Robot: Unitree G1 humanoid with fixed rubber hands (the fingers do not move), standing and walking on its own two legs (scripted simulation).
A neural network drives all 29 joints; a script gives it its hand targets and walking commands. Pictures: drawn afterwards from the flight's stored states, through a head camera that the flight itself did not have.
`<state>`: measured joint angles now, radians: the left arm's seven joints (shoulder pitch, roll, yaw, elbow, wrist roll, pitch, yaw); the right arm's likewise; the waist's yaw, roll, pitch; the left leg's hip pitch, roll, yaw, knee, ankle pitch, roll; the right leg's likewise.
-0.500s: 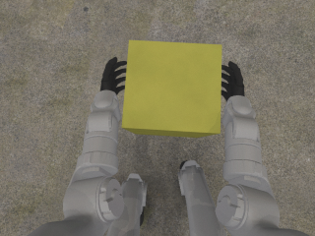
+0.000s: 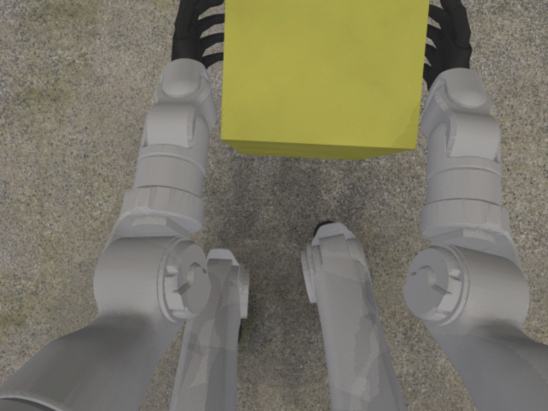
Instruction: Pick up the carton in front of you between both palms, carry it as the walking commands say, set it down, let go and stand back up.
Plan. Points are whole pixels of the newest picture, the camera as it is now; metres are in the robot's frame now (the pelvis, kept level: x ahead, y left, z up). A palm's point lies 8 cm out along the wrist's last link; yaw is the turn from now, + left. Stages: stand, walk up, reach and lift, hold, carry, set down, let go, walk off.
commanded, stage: set down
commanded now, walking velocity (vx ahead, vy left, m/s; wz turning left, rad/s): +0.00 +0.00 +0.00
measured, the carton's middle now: (311, 81) +0.51 -0.13 -0.20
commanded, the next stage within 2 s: none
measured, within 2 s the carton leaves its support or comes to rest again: rests again in 0.94 s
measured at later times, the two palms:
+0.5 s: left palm (222, 74) +0.56 +0.00 -0.25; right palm (418, 78) +0.49 -0.30 -0.25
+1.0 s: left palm (218, 85) +0.56 +0.01 -0.28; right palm (405, 93) +0.48 -0.29 -0.28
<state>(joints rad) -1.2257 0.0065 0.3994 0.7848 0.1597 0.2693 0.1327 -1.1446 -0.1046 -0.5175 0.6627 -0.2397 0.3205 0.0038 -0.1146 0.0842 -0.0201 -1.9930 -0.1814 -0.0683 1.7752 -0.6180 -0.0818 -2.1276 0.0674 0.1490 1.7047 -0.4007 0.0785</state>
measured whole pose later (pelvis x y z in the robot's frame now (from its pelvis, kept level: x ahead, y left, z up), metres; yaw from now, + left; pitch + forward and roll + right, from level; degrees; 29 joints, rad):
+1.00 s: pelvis -0.01 +0.00 -0.10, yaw +3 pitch +39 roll +0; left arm -1.58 0.20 0.12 1.05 -0.04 0.23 0.19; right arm -1.41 -0.30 -0.50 0.91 -0.13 0.25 0.08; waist -0.19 0.10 0.39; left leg -2.18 -0.24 -0.07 2.15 -0.66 -0.09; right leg -2.26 -0.04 0.07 2.06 -0.49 0.06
